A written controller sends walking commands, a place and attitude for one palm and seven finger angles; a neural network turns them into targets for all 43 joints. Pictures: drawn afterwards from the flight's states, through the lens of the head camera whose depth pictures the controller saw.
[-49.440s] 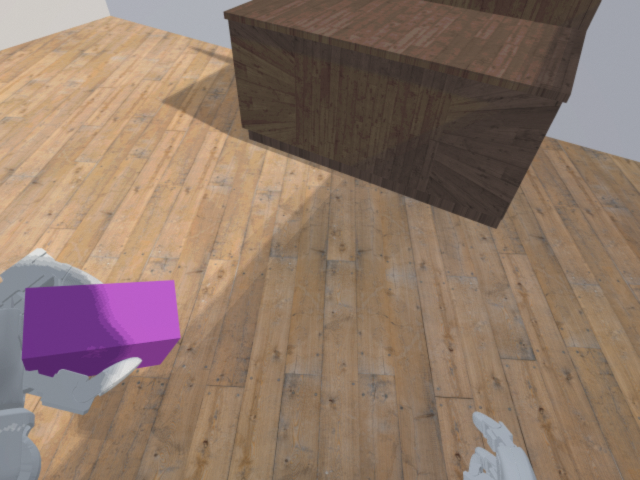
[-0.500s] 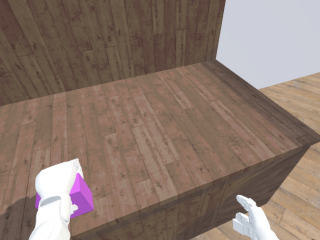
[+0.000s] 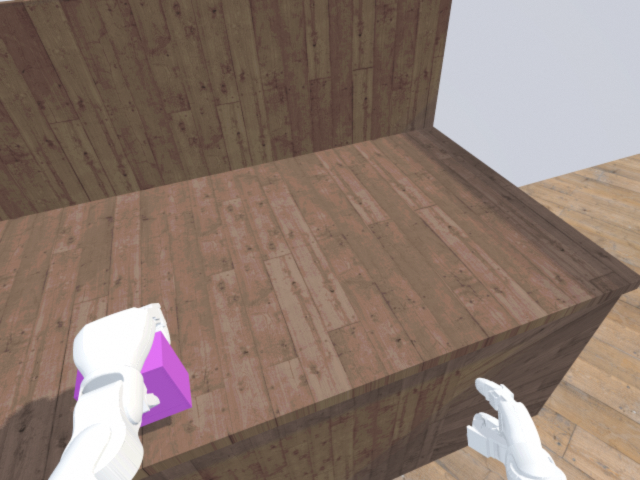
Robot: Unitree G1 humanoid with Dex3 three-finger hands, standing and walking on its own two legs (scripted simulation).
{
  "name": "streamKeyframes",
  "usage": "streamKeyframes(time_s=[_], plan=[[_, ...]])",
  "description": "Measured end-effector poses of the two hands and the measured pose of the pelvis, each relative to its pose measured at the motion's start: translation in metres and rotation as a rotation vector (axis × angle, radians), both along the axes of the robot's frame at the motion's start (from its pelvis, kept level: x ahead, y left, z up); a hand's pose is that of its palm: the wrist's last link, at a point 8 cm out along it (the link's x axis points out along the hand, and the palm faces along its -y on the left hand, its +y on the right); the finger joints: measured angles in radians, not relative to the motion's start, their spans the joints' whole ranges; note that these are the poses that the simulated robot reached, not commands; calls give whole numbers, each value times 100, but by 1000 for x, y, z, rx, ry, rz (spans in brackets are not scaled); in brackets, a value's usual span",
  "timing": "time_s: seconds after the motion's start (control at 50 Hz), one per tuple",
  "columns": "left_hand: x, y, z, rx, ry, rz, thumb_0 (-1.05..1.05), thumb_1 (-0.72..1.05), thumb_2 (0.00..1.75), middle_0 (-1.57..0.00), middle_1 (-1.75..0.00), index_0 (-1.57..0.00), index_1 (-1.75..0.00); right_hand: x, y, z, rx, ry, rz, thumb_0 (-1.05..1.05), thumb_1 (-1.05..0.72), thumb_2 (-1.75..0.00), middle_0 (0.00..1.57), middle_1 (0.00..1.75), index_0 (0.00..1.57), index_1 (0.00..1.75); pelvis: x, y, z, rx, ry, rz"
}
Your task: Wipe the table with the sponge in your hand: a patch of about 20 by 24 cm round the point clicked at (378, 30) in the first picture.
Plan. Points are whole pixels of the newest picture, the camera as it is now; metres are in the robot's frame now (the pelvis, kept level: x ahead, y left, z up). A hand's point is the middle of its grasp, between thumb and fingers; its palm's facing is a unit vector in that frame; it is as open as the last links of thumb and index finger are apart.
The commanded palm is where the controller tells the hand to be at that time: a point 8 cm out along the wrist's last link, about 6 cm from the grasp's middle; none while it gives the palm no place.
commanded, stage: lift the sponge slowly off the table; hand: left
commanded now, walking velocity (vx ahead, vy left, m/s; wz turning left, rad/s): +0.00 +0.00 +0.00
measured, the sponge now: (143, 390) +0.22 +0.29 -0.02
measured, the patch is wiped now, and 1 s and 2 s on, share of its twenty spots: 0.95 0.95 0.95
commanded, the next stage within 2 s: bring the sponge back beside the body in 1.32 s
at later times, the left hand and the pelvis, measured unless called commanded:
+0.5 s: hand (135, 349) +0.23 +0.28 +0.07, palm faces +0.00 -0.13 -0.99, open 9.7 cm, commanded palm +0.21 +0.28 +0.14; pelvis +0.01 -0.01 +0.00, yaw +0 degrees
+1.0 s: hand (123, 325) +0.24 +0.28 +0.11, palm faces +0.10 -0.11 -0.99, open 9.7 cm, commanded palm +0.21 +0.28 +0.18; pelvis +0.00 +0.00 +0.00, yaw -1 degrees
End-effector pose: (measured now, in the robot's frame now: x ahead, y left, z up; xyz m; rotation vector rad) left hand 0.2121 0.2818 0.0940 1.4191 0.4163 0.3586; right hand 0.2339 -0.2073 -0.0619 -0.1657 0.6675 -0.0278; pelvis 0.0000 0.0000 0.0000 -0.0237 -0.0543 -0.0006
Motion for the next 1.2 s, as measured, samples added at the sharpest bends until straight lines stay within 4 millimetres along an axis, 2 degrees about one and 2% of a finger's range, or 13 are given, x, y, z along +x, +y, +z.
streamKeyframes(time_s=[0.12, 0.2, 0.32, 0.48, 0.68, 0.8, 0.94, 1.1, 1.2], plan=[[11, -10, 7, -1, -9, -54, 1, -49, 106, -78, -139, -78, -137, 0, -4, 0, -5, -1, 1, 1, -91, -90, 20, 30, 20, 29, 1, -5, 1, 5, 1, -5], [15, -9, 16, 11, -38, -47, 1, -49, 106, -78, -138, -78, -137, -1, -8, -2, -3, 15, -2, 1, -91, -90, 20, 30, 20, 29, 4, -7, 2, 7, 1, -12], [12, 2, 25, 15, -36, 27, 1, -49, 106, -77, -139, -78, -138, -2, -17, -6, 0, 39, -12, 1, -91, -90, 20, 30, 20, 29, 9, -10, 3, 10, -2, -13], [4, -3, 25, -15, -4, -12, 1, -49, 106, -77, -139, -78, -138, 6, -21, -1, -22, 18, -8, 1, -91, -90, 20, 30, 20, 29, 11, -11, 3, 11, -15, -7], [5, 5, 52, 22, -94, -3, 0, -49, 106, -78, -138, -78, -137, 16, -8, 7, -6, -18, 18, 1, -91, -90, 20, 30, 20, 29, 8, -9, 4, 9, -23, -9], [5, 6, 54, -1, -72, 22, 0, -49, 106, -78, -139, -78, -138, 17, 0, 10, 10, -31, 32, 1, -91, -90, 20, 30, 20, 29, 4, -6, 4, 9, -26, -3], [5, -6, 59, -2, -84, -56, 0, -49, 106, -78, -138, -78, -137, 13, 7, 12, 4, -39, 46, 1, -91, -90, 20, 30, 20, 29, 0, -2, 5, 7, -38, -6], [5, 10, 79, 23, -141, 1, 0, -49, 106, -78, -138, -78, -137, 6, 12, 9, 9, -22, 50, 1, -91, -90, 20, 30, 20, 29, -6, 0, 5, 7, -45, -8], [5, 9, 82, -2, -132, 2, 0, -49, 106, -78, -139, -78, -138, 3, 13, 10, 16, -31, 46, 1, -91, -90, 20, 30, 20, 29, -8, 3, 5, 5, -43, -6]])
